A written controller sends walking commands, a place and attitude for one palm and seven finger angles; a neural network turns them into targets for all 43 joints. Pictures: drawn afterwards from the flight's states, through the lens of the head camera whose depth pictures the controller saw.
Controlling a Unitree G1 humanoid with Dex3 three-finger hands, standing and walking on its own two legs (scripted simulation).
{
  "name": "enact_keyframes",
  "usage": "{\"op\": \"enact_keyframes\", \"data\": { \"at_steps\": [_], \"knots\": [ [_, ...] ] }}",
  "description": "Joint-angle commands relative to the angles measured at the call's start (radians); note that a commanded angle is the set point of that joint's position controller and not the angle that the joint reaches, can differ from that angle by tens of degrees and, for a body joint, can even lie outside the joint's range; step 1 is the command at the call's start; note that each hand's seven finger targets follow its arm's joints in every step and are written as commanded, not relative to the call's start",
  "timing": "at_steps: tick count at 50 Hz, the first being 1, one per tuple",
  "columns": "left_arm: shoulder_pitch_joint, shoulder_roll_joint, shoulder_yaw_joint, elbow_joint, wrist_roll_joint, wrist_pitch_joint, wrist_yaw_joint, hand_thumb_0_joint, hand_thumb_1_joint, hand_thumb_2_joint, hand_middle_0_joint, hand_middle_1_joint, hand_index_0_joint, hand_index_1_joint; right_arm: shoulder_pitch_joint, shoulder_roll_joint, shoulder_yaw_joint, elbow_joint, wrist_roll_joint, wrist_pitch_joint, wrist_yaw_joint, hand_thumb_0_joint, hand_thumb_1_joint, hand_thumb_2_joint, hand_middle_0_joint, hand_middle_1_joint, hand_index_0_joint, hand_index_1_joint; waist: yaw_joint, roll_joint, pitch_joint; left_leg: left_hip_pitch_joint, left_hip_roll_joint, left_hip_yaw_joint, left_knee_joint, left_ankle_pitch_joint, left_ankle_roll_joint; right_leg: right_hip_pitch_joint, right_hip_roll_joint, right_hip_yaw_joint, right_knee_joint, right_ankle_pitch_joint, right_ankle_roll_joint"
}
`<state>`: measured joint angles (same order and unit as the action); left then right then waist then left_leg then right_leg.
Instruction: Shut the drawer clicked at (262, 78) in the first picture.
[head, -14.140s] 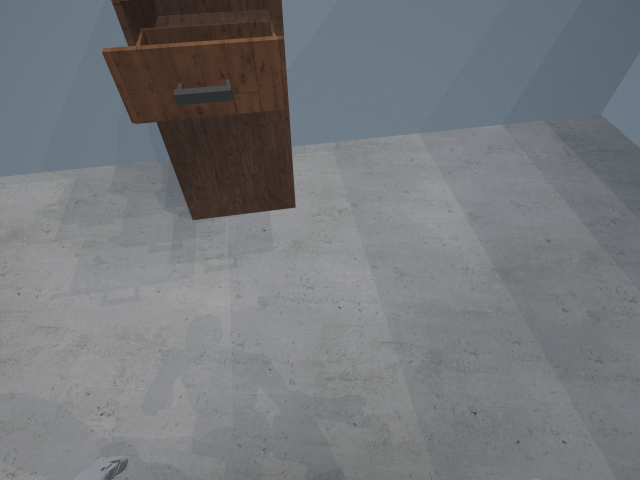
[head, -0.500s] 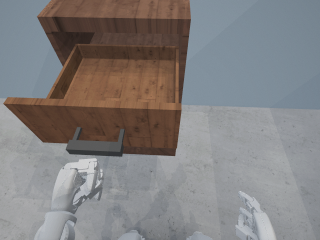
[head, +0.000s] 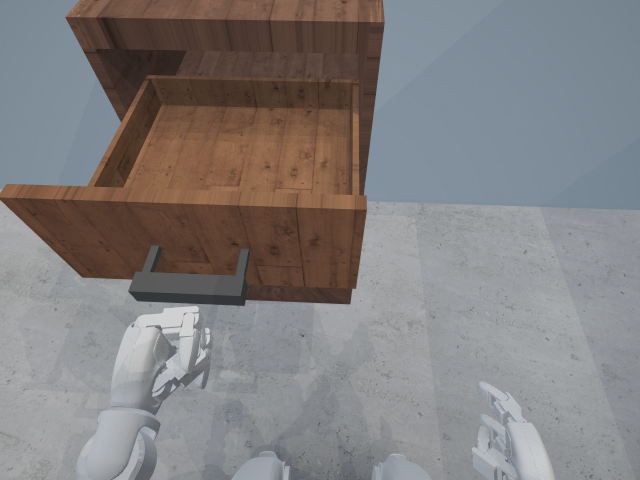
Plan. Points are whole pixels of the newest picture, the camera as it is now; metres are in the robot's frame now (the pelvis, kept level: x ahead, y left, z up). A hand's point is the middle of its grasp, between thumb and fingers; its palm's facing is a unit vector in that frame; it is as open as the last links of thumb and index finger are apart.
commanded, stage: push the drawer shut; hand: left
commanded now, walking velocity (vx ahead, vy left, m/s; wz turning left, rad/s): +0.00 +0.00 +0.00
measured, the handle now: (194, 271) +0.35 +0.17 +0.06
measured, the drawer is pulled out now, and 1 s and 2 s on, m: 0.29 0.22 0.09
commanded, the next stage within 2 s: none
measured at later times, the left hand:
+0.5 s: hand (211, 325) +0.28 +0.14 +0.05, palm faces -0.04 -1.00 -0.05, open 3.1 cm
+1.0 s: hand (221, 284) +0.33 +0.14 +0.05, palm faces -0.04 -1.00 -0.05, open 3.3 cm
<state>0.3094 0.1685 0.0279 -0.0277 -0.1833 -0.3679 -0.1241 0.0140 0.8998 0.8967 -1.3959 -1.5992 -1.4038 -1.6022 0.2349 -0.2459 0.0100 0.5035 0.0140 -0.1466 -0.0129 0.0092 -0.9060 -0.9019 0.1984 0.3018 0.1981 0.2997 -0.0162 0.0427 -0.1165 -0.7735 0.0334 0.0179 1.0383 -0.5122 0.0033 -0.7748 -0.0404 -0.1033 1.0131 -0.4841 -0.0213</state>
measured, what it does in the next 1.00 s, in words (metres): stands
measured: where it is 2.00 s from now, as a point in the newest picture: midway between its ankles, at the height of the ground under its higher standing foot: outside the picture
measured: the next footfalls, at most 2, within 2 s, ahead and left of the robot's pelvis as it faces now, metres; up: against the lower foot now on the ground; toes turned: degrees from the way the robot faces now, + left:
none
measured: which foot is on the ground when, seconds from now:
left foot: down 0.00-1.00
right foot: down 0.00-1.00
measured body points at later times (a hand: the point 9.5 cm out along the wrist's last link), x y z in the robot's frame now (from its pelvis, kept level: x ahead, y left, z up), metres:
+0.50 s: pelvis +0.00 +0.00 +0.00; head +0.07 -0.01 +0.44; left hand +0.28 +0.19 +0.06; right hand +0.17 -0.24 -0.10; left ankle +0.00 +0.12 -0.67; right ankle +0.01 -0.11 -0.67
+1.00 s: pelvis -0.01 +0.00 +0.01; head +0.07 -0.01 +0.45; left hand +0.33 +0.19 +0.06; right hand +0.13 -0.25 -0.10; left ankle +0.00 +0.12 -0.67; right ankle +0.01 -0.11 -0.67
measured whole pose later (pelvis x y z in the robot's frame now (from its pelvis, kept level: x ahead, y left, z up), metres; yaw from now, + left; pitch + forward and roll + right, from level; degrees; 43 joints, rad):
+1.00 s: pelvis -0.01 +0.00 +0.01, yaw +0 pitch +14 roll +0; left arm -0.15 0.19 0.09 0.40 -0.16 -0.39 -0.10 0.03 0.86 0.92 -1.40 -1.60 -1.40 -1.60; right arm 0.23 -0.25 0.01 0.60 0.02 -0.09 -0.02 0.01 -0.91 -0.90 0.20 0.30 0.20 0.30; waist -0.04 0.03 -0.10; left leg -0.76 0.03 0.03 0.99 -0.47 0.00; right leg -0.77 -0.04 -0.09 0.97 -0.45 -0.02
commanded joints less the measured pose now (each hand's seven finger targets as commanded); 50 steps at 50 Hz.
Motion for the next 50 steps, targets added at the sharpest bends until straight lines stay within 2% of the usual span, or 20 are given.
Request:
{"op": "enact_keyframes", "data": {
  "at_steps": [1,6,8,12,14,16,18,23,25,28,31,34,37,39,41,43,45,47,48,50],
  "knots": [
    [-0.077,0.078,0.043,-0.214,-0.007,-0.075,0.009,0.0,0.9,0.9,-1.4,-1.6,-1.4,-1.6,-0.03,-0.118,-0.047,-0.15,0.008,-0.057,-0.005,0.0,-0.9,-0.9,0.2,0.3,0.2,0.3,-0.016,-0.043,-0.232,0.108,-0.032,-0.029,-0.141,0.274,0.012,0.174,0.03,0.052,-0.132,0.26,0.005],
    [-0.126,0.091,0.049,-0.201,0.005,-0.06,0.019,0.0,0.9,0.9,-1.4,-1.6,-1.4,-1.6,-0.033,-0.12,-0.045,-0.154,0.008,-0.045,-0.008,0.0,-0.9,-0.9,0.2,0.3,0.2,0.3,-0.016,-0.031,-0.224,0.097,-0.035,-0.025,-0.142,0.257,0.013,0.176,0.027,0.057,-0.136,0.247,0.004],
    [-0.186,0.111,0.068,-0.188,0.005,-0.058,0.025,0.0,0.9,0.9,-1.4,-1.6,-1.4,-1.6,-0.032,-0.122,-0.044,-0.142,0.006,-0.041,-0.013,0.0,-0.9,-0.9,0.2,0.3,0.2,0.3,-0.027,-0.064,-0.229,0.084,-0.034,-0.027,-0.131,0.253,0.018,0.177,0.028,0.067,-0.141,0.246,0.008],
    [-0.233,0.092,0.063,-0.159,-0.004,-0.057,0.017,0.0,0.9,0.9,-1.4,-1.6,-1.4,-1.6,-0.032,-0.119,-0.043,-0.132,0.009,-0.04,-0.013,0.0,-0.9,-0.9,0.2,0.3,0.2,0.3,-0.023,-0.024,-0.254,0.11,-0.035,-0.025,-0.138,0.289,0.012,0.191,0.026,0.061,-0.133,0.29,0.005],
    [-0.226,0.101,0.076,-0.141,-0.007,-0.053,0.012,0.0,0.9,0.9,-1.4,-1.6,-1.4,-1.6,-0.024,-0.121,-0.046,-0.125,0.007,-0.038,-0.012,0.0,-0.9,-0.9,0.2,0.3,0.2,0.3,-0.018,-0.034,-0.285,0.122,-0.033,-0.024,-0.137,0.332,0.014,0.217,0.025,0.063,-0.13,0.34,0.005],
    [-0.271,0.078,0.045,-0.14,-0.011,-0.046,0.007,0.0,0.9,0.9,-1.4,-1.6,-1.4,-1.6,-0.027,-0.121,-0.042,-0.125,0.009,-0.036,-0.011,0.0,-0.9,-0.9,0.2,0.3,0.2,0.3,-0.032,-0.034,-0.27,0.122,-0.034,-0.026,-0.14,0.319,0.013,0.206,0.025,0.059,-0.137,0.332,0.008],
    [-0.336,0.102,0.062,-0.114,-0.007,-0.049,0.012,0.0,0.9,0.9,-1.4,-1.6,-1.4,-1.6,-0.029,-0.127,-0.043,-0.106,0.007,-0.035,-0.015,0.0,-0.9,-0.9,0.2,0.3,0.2,0.3,-0.042,-0.048,-0.249,0.112,-0.031,-0.029,-0.136,0.297,0.015,0.184,0.025,0.062,-0.141,0.303,0.009],
    [-0.418,0.118,0.077,-0.056,-0.002,-0.057,0.016,0.0,0.9,0.9,-1.4,-1.6,-1.4,-1.6,-0.031,-0.131,-0.043,-0.086,0.008,-0.033,-0.016,0.0,-0.9,-0.9,0.2,0.3,0.2,0.3,-0.04,-0.042,-0.263,0.117,-0.031,-0.032,-0.143,0.287,0.016,0.186,0.024,0.066,-0.144,0.282,0.006],
    [-0.46,0.095,0.055,-0.047,-0.004,-0.057,0.015,0.0,0.9,0.9,-1.4,-1.6,-1.4,-1.6,-0.029,-0.127,-0.043,-0.083,0.01,-0.031,-0.014,0.0,-0.9,-0.9,0.2,0.3,0.2,0.3,-0.043,-0.023,-0.285,0.135,-0.032,-0.032,-0.146,0.292,0.014,0.186,0.022,0.064,-0.144,0.289,0.006],
    [-0.495,0.128,0.082,0.008,0.0,-0.055,0.019,0.0,0.9,0.9,-1.4,-1.6,-1.4,-1.6,-0.028,-0.135,-0.043,-0.07,0.01,-0.024,-0.015,0.0,-0.9,-0.9,0.2,0.3,0.2,0.3,-0.046,-0.055,-0.275,0.119,-0.031,-0.03,-0.153,0.269,0.017,0.194,0.023,0.071,-0.158,0.265,0.008],
    [-0.527,0.111,0.076,0.016,-0.003,-0.059,0.02,0.0,0.9,0.9,-1.4,-1.6,-1.4,-1.6,-0.026,-0.13,-0.044,-0.068,0.01,-0.021,-0.011,0.0,-0.9,-0.9,0.2,0.3,0.2,0.3,-0.034,-0.021,-0.303,0.144,-0.034,-0.028,-0.162,0.291,0.013,0.212,0.022,0.07,-0.155,0.292,0.005],
    [-0.563,0.117,0.085,0.065,0.0,-0.06,0.025,0.0,0.9,0.9,-1.4,-1.6,-1.4,-1.6,-0.02,-0.132,-0.043,-0.061,0.011,-0.011,-0.009,0.0,-0.9,-0.9,0.2,0.3,0.2,0.3,-0.042,-0.055,-0.291,0.136,-0.031,-0.026,-0.166,0.296,0.015,0.216,0.022,0.071,-0.163,0.302,0.008],
    [-0.624,0.116,0.083,0.082,0.001,-0.071,0.03,0.0,0.9,0.9,-1.4,-1.6,-1.4,-1.6,-0.018,-0.132,-0.044,-0.053,0.011,-0.007,-0.007,0.0,-0.9,-0.9,0.2,0.3,0.2,0.3,-0.043,-0.031,-0.287,0.146,-0.031,-0.028,-0.173,0.284,0.011,0.204,0.022,0.07,-0.162,0.286,0.005],
    [-0.645,0.112,0.082,0.129,0.005,-0.073,0.036,0.0,0.9,0.9,-1.4,-1.6,-1.4,-1.6,-0.013,-0.133,-0.044,-0.048,0.01,-0.002,-0.006,0.0,-0.9,-0.9,0.2,0.3,0.2,0.3,-0.049,-0.074,-0.276,0.127,-0.032,-0.024,-0.172,0.265,0.016,0.211,0.022,0.079,-0.174,0.274,0.01],
    [-0.68,0.124,0.092,0.126,0.009,-0.083,0.038,0.0,0.9,0.9,-1.4,-1.6,-1.4,-1.6,-0.01,-0.133,-0.045,-0.043,0.01,0.0,-0.006,0.0,-0.9,-0.9,0.2,0.3,0.2,0.3,-0.042,-0.022,-0.295,0.146,-0.034,-0.023,-0.177,0.278,0.012,0.213,0.021,0.078,-0.168,0.287,0.004],
    [-0.696,0.149,0.112,0.152,0.01,-0.085,0.04,0.0,0.9,0.9,-1.4,-1.6,-1.4,-1.6,-0.004,-0.138,-0.047,-0.038,0.009,0.004,-0.006,0.0,-0.9,-0.9,0.2,0.3,0.2,0.3,-0.048,-0.065,-0.304,0.135,-0.03,-0.025,-0.176,0.281,0.016,0.223,0.022,0.078,-0.17,0.291,0.008],
    [-0.717,0.147,0.119,0.171,0.007,-0.091,0.036,0.0,0.9,0.9,-1.4,-1.6,-1.4,-1.6,-0.003,-0.135,-0.046,-0.033,0.011,0.01,-0.005,0.0,-0.9,-0.9,0.2,0.3,0.2,0.3,-0.043,-0.032,-0.309,0.138,-0.034,-0.019,-0.179,0.285,0.013,0.232,0.021,0.084,-0.171,0.305,0.006],
    [-0.779,0.144,0.117,0.199,0.002,-0.093,0.034,0.0,0.9,0.9,-1.4,-1.6,-1.4,-1.6,-0.001,-0.135,-0.044,-0.023,0.012,0.013,-0.007,0.0,-0.9,-0.9,0.2,0.3,0.2,0.3,-0.058,-0.038,-0.29,0.134,-0.033,-0.018,-0.179,0.254,0.013,0.214,0.022,0.086,-0.183,0.273,0.009],
    [-0.802,0.174,0.141,0.225,0.005,-0.096,0.036,0.0,0.9,0.9,-1.4,-1.6,-1.4,-1.6,0.006,-0.14,-0.045,-0.016,0.01,0.015,-0.01,0.0,-0.9,-0.9,0.2,0.3,0.2,0.3,-0.06,-0.078,-0.288,0.116,-0.031,-0.02,-0.178,0.246,0.017,0.221,0.024,0.089,-0.184,0.262,0.011],
    [-0.82,0.177,0.152,0.249,0.002,-0.101,0.032,0.0,0.9,0.9,-1.4,-1.6,-1.4,-1.6,0.007,-0.139,-0.046,-0.013,0.012,0.018,-0.011,0.0,-0.9,-0.9,0.2,0.3,0.2,0.3,-0.055,-0.035,-0.296,0.128,-0.033,-0.016,-0.182,0.252,0.014,0.22,0.023,0.092,-0.183,0.272,0.008]
  ]
}}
